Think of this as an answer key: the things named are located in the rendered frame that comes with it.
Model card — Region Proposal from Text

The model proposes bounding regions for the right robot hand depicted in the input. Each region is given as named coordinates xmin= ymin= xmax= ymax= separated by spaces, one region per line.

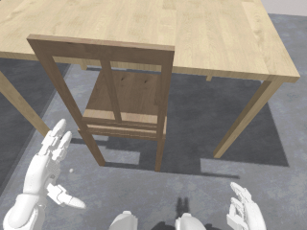
xmin=226 ymin=182 xmax=267 ymax=230

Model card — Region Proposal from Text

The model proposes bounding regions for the left robot hand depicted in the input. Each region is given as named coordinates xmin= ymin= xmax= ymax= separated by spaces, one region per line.
xmin=23 ymin=119 xmax=86 ymax=210

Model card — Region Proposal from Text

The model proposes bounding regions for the left robot forearm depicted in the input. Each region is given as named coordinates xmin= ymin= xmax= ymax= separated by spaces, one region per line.
xmin=3 ymin=193 xmax=48 ymax=230

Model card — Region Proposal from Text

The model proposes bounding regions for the right robot shin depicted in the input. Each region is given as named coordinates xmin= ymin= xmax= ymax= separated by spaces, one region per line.
xmin=182 ymin=213 xmax=192 ymax=217

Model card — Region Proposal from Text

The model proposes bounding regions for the table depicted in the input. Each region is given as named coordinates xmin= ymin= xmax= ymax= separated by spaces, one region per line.
xmin=0 ymin=0 xmax=300 ymax=158

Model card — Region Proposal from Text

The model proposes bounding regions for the left robot thigh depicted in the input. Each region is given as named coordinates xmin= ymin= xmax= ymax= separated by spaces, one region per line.
xmin=108 ymin=214 xmax=138 ymax=230

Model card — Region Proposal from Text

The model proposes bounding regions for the chair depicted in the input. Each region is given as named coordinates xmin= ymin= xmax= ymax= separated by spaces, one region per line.
xmin=26 ymin=34 xmax=176 ymax=173

